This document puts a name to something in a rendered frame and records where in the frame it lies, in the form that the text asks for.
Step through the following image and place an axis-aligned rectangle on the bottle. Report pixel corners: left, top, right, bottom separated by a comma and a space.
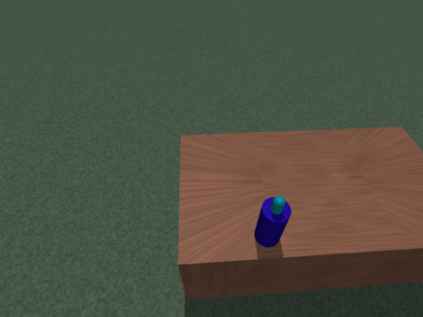
254, 195, 291, 248

